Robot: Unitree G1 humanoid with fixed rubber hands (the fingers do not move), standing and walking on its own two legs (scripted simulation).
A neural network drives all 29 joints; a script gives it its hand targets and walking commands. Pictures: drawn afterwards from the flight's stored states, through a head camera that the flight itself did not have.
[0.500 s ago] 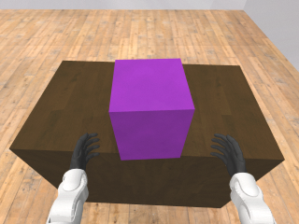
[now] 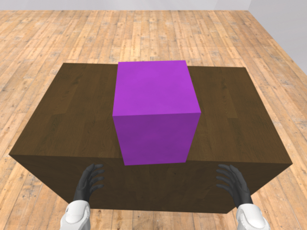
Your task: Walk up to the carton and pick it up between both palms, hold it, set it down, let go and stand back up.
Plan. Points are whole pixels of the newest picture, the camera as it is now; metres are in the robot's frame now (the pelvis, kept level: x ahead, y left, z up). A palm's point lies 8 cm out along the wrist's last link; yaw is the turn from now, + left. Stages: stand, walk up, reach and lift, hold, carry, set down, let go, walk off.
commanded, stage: set down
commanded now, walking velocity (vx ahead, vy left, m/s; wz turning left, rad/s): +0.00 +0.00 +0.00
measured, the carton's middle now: (153, 115) +0.43 +0.03 +0.04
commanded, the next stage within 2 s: let go in 1.02 s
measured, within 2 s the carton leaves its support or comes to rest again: neither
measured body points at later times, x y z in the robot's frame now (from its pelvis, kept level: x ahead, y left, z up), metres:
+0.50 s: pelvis +0.01 +0.00 +0.00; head +0.01 +0.00 +0.45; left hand +0.17 +0.23 -0.07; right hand +0.19 -0.21 -0.07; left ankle +0.00 +0.12 -0.75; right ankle +0.01 -0.12 -0.75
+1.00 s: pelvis +0.01 +0.00 +0.00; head +0.02 +0.01 +0.45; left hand +0.17 +0.23 -0.10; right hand +0.17 -0.22 -0.09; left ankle +0.00 +0.12 -0.75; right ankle +0.01 -0.12 -0.75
